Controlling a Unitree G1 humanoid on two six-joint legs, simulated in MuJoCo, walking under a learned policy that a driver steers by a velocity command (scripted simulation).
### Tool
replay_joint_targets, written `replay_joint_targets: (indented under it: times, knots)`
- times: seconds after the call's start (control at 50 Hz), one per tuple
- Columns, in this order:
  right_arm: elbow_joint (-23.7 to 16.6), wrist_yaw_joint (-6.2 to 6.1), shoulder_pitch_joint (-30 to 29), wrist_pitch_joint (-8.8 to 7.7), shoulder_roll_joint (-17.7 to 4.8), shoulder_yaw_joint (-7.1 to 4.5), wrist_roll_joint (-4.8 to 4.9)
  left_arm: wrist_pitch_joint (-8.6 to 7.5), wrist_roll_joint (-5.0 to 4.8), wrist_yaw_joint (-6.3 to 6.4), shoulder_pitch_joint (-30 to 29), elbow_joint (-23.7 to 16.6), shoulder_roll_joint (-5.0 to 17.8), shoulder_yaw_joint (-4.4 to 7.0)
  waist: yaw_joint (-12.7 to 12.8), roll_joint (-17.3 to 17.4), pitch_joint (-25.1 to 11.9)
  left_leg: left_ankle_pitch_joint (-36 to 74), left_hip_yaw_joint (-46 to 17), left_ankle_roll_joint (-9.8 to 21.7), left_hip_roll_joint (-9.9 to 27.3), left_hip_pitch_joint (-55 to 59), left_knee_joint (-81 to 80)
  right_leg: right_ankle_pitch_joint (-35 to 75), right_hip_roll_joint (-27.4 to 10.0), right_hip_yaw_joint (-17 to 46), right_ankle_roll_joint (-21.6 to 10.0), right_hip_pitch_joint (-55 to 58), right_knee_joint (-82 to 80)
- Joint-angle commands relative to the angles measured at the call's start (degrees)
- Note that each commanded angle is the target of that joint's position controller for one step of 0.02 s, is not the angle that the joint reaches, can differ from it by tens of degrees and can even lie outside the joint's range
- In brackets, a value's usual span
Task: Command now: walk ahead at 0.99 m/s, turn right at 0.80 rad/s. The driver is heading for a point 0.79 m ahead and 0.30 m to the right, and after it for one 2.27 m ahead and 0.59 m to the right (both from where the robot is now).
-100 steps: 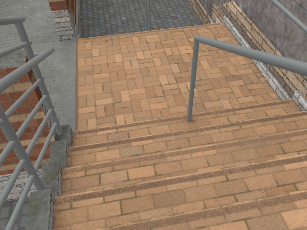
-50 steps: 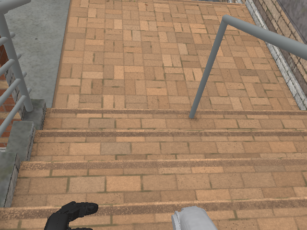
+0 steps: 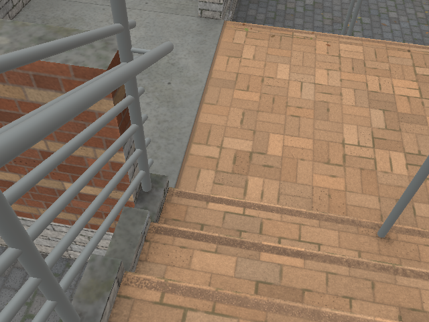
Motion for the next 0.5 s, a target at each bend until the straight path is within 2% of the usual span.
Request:
replay_joint_targets:
  times: [0.02,0.04,0.06,0.08,0.1,0.12,0.14,0.16,0.18,0.2,0.22,0.24,0.26,0.28,0.3,0.32,0.34,0.36,0.38,0.4,0.42,0.44,0.46,0.48,0.5]
  knots:
    - [-1.5,-0.98,-5.9,-2.62,-1.0,0.41,0.97,-1.46,0.06,-2.57,0.7,-1.8,-1.1,0.07,4.5,9.5,2.5,15.3,2.0,-1.2,8.0,-18.3,-3.9,27.3,1.3,-4.4,-1.5,13.6,-10.6]
    - [-1.0,-1.48,-5.4,-1.84,-1.2,0.94,0.63,-1.42,-0.67,-3.47,-1.2,-1.7,-3.4,-0.83,3.7,9.9,1.4,13.7,2.2,-0.8,9.4,-19.5,-3.9,33.2,0.9,-5.5,-2.7,16.9,-10.6]
    - [-0.9,-1.82,-4.8,-1.55,-1.3,0.72,0.17,-0.76,-0.54,-3.79,-2.8,-1.9,-3.5,-1.10,3.2,9.2,2.8,10.5,4.2,-1.2,9.2,-21.8,-3.4,34.3,1.8,-6.8,-3.4,20.9,-12.6]
    - [0.7,-2.18,-2.1,-1.47,-0.4,1.08,0.21,-0.36,0.03,-3.79,-4.6,-1.9,-2.7,-1.00,2.4,7.1,5.4,10.3,5.2,-1.3,10.0,-22.1,0.3,32.7,2.6,-9.0,-3.8,21.5,-13.0]
    - [2.4,-2.59,0.4,-1.09,-0.4,1.27,0.02,0.21,0.76,-3.12,-6.5,-1.9,-2.6,-1.12,1.6,5.7,8.4,16.3,5.6,-1.9,10.6,-19.8,3.8,28.0,3.9,-11.2,-3.5,20.2,-14.7]
    - [3.6,-2.72,4.7,-1.22,-1.8,1.04,-0.24,0.58,1.47,-2.47,-9.3,-2.5,-2.9,-1.69,-0.5,3.8,10.0,23.2,5.9,-2.7,11.1,-15.9,8.1,24.9,5.4,-13.4,-3.1,17.5,-17.6]
    - [3.4,-2.84,5.0,-0.95,-5.7,0.61,-0.69,0.96,1.75,-1.33,-6.6,-1.8,-2.3,-1.35,0.6,5.2,7.4,37.7,7.6,-1.9,10.9,-12.1,15.9,22.4,8.0,-17.9,-3.1,21.1,-17.8]
    - [3.6,-3.17,6.1,-0.22,-6.4,0.50,-0.11,1.21,2.07,-0.32,-2.4,-0.1,-2.2,-1.44,1.6,5.6,5.5,49.8,7.9,-2.0,12.4,-11.7,28.2,17.6,9.4,-18.8,-3.1,25.9,-19.0]
    - [3.7,-3.67,7.3,0.76,-7.8,0.09,-1.12,1.69,2.76,0.80,5.4,2.4,0.1,-0.68,4.1,6.0,3.6,59.6,5.7,-1.3,14.0,-8.8,42.6,8.8,8.7,-17.1,-4.4,28.5,-27.0]
    - [3.5,-4.25,3.1,1.60,-10.0,-1.27,-1.93,1.57,1.92,2.04,17.5,6.0,3.1,1.02,12.0,-0.3,-2.2,52.7,5.0,-1.9,12.1,-12.1,67.2,7.7,6.2,-11.1,-6.5,41.2,-35.3]
    - [4.2,-3.93,-0.5,2.77,-4.5,-0.47,-2.83,0.26,0.99,2.58,18.7,7.1,5.1,1.85,14.1,-8.5,3.2,-3.9,6.3,-1.3,3.7,-30.1,94.0,16.6,2.0,-2.4,-11.2,47.5,-40.9]
    - [-1.1,-4.37,1.7,2.27,-1.8,0.32,-1.53,-0.80,-0.11,2.64,19.6,6.2,12.2,2.06,7.5,-13.8,-3.7,-20.3,-0.2,-3.9,3.3,-53.9,99.2,74.8,-9.4,6.6,-14.1,68.2,-10.3]
    - [-3.3,-3.48,0.9,1.48,-4.1,0.59,-1.49,-1.13,-2.45,3.03,22.9,5.9,12.0,2.54,10.4,0.1,-13.5,-13.3,-6.9,-5.6,6.4,-60.1,87.7,70.5,-14.3,15.3,-18.1,74.5,-16.0]
    - [-4.1,-2.39,-0.3,1.07,-6.5,0.58,-2.02,-0.49,-1.92,3.28,16.9,3.5,11.0,2.70,7.4,9.4,-13.7,-7.1,-12.4,-5.0,8.1,-59.3,74.4,36.2,-14.8,23.9,-21.7,68.0,-23.0]
    - [-3.7,-1.75,-1.0,0.69,-6.2,0.41,-3.01,0.06,-0.25,3.98,9.8,3.3,10.3,2.58,3.9,7.1,-9.9,-11.7,-12.9,-6.1,9.1,-59.7,70.3,17.6,-16.4,31.8,-24.1,58.1,-25.6]
    - [-3.3,-1.75,-3.5,1.07,-8.1,-0.50,-2.30,-1.43,-0.67,3.41,9.0,2.7,6.8,1.38,1.7,12.2,-6.4,-3.1,-15.5,-6.6,9.6,-54.2,58.1,19.1,-14.2,28.9,-22.3,48.1,-25.8]
    - [-4.6,-2.04,-5.8,1.96,-7.8,-1.12,-1.33,-1.74,-1.10,3.33,6.1,1.5,6.8,0.95,-0.4,11.7,-0.6,2.3,-12.9,-8.1,9.0,-46.2,45.9,24.8,-11.7,24.2,-20.4,31.9,-27.6]
    - [-4.4,-1.98,-7.1,2.86,-7.1,-1.18,-1.63,-1.61,-1.58,3.44,3.7,0.5,5.7,0.70,-1.1,9.8,0.5,5.4,-10.0,-8.0,8.2,-37.8,38.5,34.1,-7.9,20.3,-17.4,22.6,-27.0]
    - [-3.2,-2.09,-5.8,3.19,-3.3,-0.08,-2.09,-1.50,-2.21,3.88,2.9,-0.3,5.3,0.53,-1.2,9.3,-3.3,13.1,-7.9,-7.1,6.6,-27.3,34.3,44.5,-4.1,14.7,-14.9,16.4,-24.7]
    - [-0.5,-1.78,0.7,2.95,-0.4,0.72,-2.11,-1.89,-1.27,4.11,1.1,-1.3,4.6,0.36,-2.5,3.7,-8.9,25.9,-6.7,-4.9,5.5,-22.4,38.3,49.7,-1.6,12.0,-12.8,16.3,-21.0]
    - [-1.7,-1.81,-1.7,2.04,-2.5,-0.11,-1.09,-2.10,-2.03,4.60,4.9,1.0,2.6,0.15,-0.2,3.2,-10.2,37.0,-9.6,-4.0,5.5,-28.1,34.5,37.3,1.7,11.6,-10.9,21.9,-18.0]
    - [-5.3,-1.58,-7.2,1.38,-2.0,0.56,-0.29,-1.49,-3.86,3.94,6.2,1.7,1.6,-0.16,1.0,5.5,-8.8,43.7,-9.8,-3.3,4.4,-27.4,26.4,19.1,5.1,10.8,-9.8,19.0,-15.9]
    - [-7.4,-1.64,-11.3,0.81,-1.1,1.24,-1.51,-1.55,-4.20,3.38,6.0,2.1,0.4,-0.88,2.1,6.5,-7.6,48.4,-9.7,-3.2,2.9,-24.9,20.4,3.5,7.6,11.8,-8.4,16.4,-13.6]
    - [-9.0,-1.17,-14.4,1.05,0.3,1.85,-2.74,-0.96,-3.53,3.12,7.2,2.0,0.0,-1.36,4.3,6.1,-5.3,46.5,-7.9,-2.9,0.6,-23.6,15.6,-1.9,9.6,12.0,-7.6,14.7,-12.1]
    - [-10.3,-0.95,-13.8,0.71,1.0,2.21,-2.49,-0.25,-2.44,3.64,6.7,1.2,0.3,-1.35,5.3,2.5,-2.9,48.6,-7.4,-3.4,-1.1,-22.7,7.0,-6.0,10.9,12.8,-7.3,13.6,-9.8]
Velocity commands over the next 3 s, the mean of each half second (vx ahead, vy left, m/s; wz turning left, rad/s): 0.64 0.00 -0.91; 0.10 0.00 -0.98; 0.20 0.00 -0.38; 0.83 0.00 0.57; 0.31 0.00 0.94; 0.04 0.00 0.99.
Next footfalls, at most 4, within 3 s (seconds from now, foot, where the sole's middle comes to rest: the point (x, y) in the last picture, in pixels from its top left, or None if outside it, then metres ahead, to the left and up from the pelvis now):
0.22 right None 0.27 -0.04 -0.91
0.62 left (214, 317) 0.60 -0.02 -1.06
1.28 right None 0.29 -0.05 -0.91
1.84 left None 0.57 -0.24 -1.06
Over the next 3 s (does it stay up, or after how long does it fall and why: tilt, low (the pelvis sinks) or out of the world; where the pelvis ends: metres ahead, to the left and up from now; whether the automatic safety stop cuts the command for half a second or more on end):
stays up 0.76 -0.52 -0.46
